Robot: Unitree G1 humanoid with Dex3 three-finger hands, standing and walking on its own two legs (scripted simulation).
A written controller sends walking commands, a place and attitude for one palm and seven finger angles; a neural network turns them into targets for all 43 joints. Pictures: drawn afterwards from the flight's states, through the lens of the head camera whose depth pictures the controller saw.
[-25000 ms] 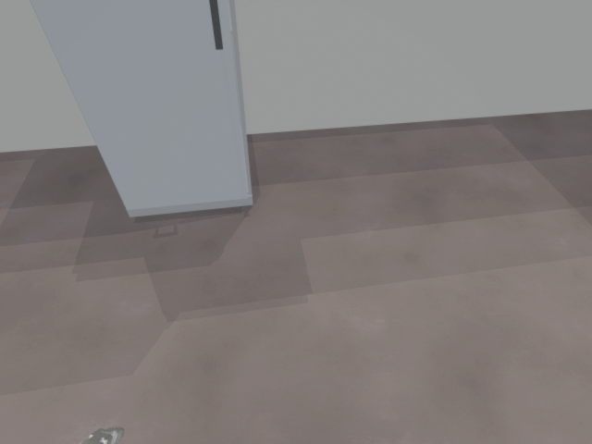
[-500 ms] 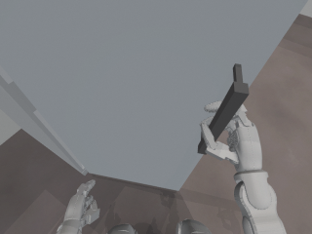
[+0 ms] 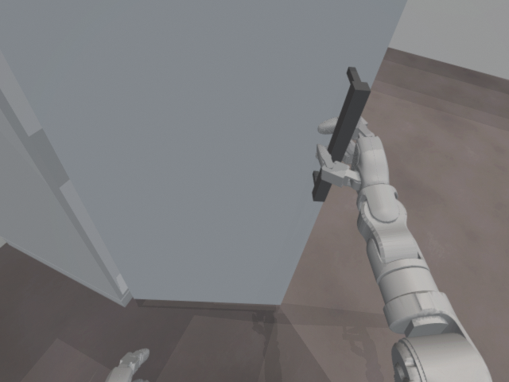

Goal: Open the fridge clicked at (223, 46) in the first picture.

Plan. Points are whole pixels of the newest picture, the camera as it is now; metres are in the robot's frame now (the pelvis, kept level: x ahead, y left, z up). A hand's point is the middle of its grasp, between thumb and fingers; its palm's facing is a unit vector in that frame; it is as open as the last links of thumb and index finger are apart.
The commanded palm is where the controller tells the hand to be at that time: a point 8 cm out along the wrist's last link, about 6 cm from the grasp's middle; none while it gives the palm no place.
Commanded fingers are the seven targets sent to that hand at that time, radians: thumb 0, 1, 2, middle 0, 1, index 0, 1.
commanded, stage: stop walking and hold the door back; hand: right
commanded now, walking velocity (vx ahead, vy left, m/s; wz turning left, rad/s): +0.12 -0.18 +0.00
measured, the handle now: (333, 142) +0.46 -0.09 +0.15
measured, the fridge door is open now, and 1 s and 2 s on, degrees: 66 68 67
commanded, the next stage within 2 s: loosen the grip on the handle in 0.88 s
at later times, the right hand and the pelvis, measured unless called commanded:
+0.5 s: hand (329, 163) +0.41 -0.08 +0.15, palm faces -0.17 +0.97 -0.14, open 6.2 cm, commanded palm +0.39 -0.16 +0.14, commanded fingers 0.00 -0.90 -0.90 0.45 1.40 0.45 1.40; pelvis +0.01 -0.04 +0.00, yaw +5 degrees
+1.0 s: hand (331, 175) +0.39 -0.08 +0.15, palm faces -0.25 +0.95 -0.17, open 6.3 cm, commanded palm +0.38 -0.14 +0.14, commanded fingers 0.00 -0.66 -0.78 0.45 1.40 0.45 1.40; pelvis +0.01 -0.06 +0.01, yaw +8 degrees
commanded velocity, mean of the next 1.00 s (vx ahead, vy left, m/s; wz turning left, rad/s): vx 0.02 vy -0.02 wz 0.00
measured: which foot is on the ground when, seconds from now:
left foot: down 0.00-1.00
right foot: up 0.00-0.32, down 0.34-1.00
